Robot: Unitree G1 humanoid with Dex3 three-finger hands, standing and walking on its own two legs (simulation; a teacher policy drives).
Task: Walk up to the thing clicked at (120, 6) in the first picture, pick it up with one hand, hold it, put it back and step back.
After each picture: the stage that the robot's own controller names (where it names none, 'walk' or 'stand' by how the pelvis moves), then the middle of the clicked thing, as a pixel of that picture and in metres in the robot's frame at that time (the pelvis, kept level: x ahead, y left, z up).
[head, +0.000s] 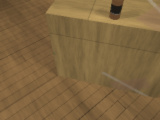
stand; (116, 8) +0.86 -0.20 -0.01
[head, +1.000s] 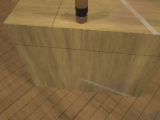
walk; (81, 11) +0.76 +0.05 +0.02
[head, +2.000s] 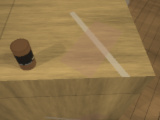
stand; (24, 55) +0.43 +0.25 +0.02
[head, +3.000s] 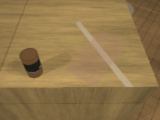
stand; (32, 63) +0.43 +0.22 +0.00
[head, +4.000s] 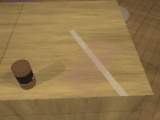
stand; (24, 75) +0.39 +0.24 -0.01
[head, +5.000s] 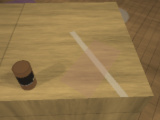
stand; (25, 75) +0.39 +0.24 -0.01
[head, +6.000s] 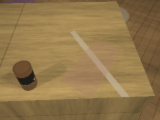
stand; (26, 76) +0.39 +0.24 -0.01
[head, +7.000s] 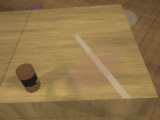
rise first; (29, 78) +0.38 +0.26 -0.01
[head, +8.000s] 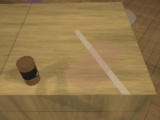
go down; (29, 71) +0.41 +0.25 +0.00
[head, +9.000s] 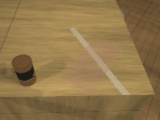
go down; (25, 71) +0.40 +0.23 +0.00
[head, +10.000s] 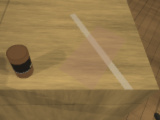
close in; (21, 62) +0.40 +0.23 +0.02
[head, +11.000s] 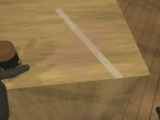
close; (8, 59) +0.41 +0.24 +0.05
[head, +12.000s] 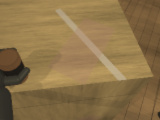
lift; (13, 67) +0.38 +0.22 +0.05
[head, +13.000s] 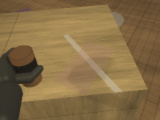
lift; (26, 67) +0.33 +0.18 +0.15
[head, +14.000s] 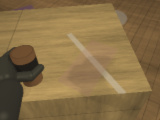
hold; (27, 66) +0.33 +0.18 +0.14
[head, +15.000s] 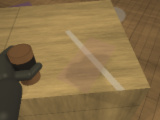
hold; (25, 65) +0.34 +0.19 +0.13
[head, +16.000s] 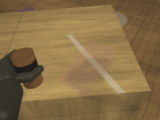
hold; (28, 68) +0.33 +0.19 +0.13
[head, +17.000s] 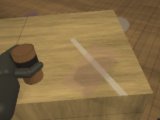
crouch; (28, 64) +0.34 +0.18 +0.15
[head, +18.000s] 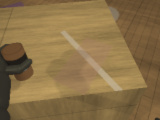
lower; (18, 62) +0.39 +0.22 +0.10
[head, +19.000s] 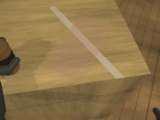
lower; (4, 58) +0.41 +0.24 +0.05
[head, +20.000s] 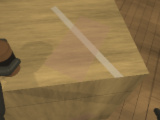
lower; (4, 59) +0.41 +0.24 +0.05
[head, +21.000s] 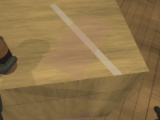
lower; (1, 57) +0.41 +0.25 +0.05
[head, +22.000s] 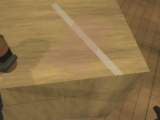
lower; (1, 55) +0.42 +0.25 +0.06
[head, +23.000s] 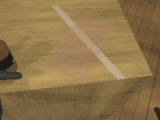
open; (1, 59) +0.40 +0.25 +0.05
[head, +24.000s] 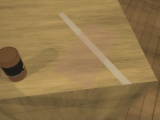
sink last; (12, 65) +0.39 +0.23 +0.04
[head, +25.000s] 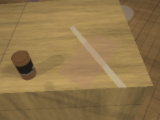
stand; (24, 65) +0.43 +0.27 +0.02
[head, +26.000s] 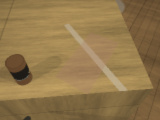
stand; (19, 70) +0.40 +0.25 +0.00
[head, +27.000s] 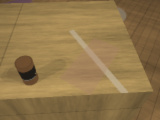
stand; (27, 71) +0.42 +0.24 -0.01
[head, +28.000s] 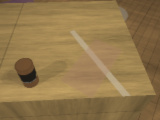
stand; (27, 73) +0.40 +0.23 -0.01
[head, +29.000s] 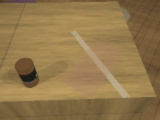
stand; (28, 73) +0.40 +0.23 -0.01
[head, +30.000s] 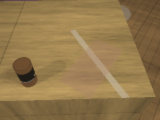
stand; (26, 72) +0.40 +0.24 -0.01
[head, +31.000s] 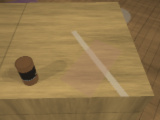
stand; (27, 71) +0.41 +0.24 -0.01
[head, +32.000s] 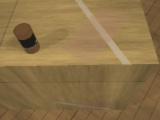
walk; (27, 39) +0.50 +0.25 +0.02
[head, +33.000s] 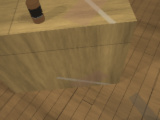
walk; (35, 11) +0.75 +0.26 +0.00
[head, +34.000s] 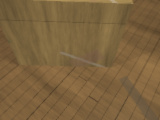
stand; out of the picture +1.06 +0.19 +0.01
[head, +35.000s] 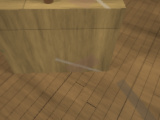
stand; out of the picture +1.01 +0.23 +0.00
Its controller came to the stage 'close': yes
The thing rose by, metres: 0.25
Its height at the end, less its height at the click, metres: +0.00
